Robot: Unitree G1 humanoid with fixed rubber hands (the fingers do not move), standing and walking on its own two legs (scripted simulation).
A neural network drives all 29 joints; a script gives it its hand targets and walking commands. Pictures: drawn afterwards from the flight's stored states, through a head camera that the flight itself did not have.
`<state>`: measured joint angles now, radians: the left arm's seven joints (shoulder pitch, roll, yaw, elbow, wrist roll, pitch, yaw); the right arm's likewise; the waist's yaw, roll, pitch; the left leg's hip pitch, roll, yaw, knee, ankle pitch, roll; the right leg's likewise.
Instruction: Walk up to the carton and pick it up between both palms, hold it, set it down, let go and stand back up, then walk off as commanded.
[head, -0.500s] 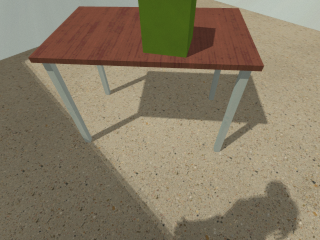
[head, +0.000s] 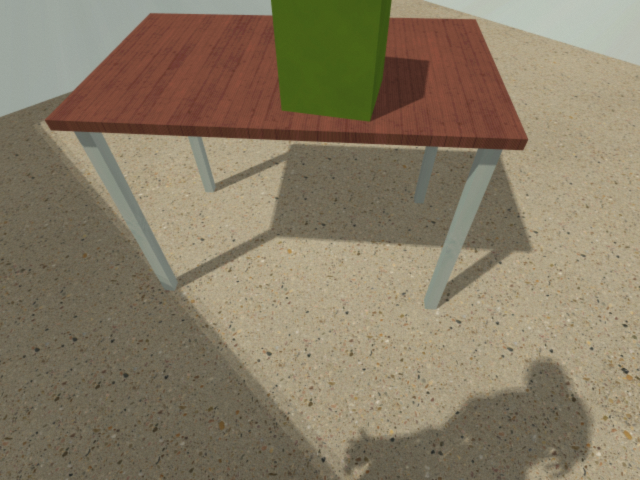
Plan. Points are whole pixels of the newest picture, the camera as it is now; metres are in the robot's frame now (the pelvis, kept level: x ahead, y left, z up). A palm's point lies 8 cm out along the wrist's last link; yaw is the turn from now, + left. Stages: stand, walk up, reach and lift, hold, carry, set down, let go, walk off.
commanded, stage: stand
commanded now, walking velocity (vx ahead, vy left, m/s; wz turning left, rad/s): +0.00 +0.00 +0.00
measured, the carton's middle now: (335, 41) +0.97 +0.01 +0.10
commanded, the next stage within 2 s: none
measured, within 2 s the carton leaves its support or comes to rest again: neither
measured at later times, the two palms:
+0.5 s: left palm out of the picture +0.09 +0.28 -0.13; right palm out of the picture +0.10 -0.29 -0.12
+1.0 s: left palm out of the picture +0.10 +0.27 -0.13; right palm out of the picture +0.10 -0.29 -0.12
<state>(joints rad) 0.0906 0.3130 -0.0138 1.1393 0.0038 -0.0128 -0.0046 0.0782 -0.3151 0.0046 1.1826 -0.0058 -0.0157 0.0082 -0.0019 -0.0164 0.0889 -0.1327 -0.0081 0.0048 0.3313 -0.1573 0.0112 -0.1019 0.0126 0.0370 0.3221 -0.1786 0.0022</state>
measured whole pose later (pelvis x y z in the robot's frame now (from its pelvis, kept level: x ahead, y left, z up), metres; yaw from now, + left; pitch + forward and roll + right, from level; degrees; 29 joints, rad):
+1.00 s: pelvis +0.03 -0.01 +0.00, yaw +0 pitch -3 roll +0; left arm 0.11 0.30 0.00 1.11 0.01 0.00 0.01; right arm 0.08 -0.31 -0.01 1.16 -0.01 -0.01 -0.01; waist 0.00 -0.02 0.08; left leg -0.07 -0.01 0.00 0.31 -0.19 0.00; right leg -0.04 0.01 0.03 0.31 -0.22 0.00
